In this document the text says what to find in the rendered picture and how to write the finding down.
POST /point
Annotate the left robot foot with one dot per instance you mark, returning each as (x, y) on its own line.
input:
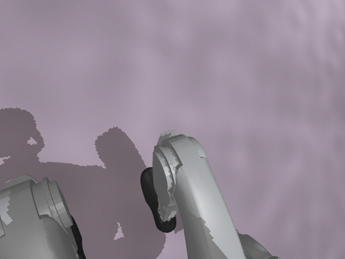
(78, 239)

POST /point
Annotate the right robot foot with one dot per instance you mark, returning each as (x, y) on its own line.
(151, 199)

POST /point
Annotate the right robot hand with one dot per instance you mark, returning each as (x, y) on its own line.
(252, 249)

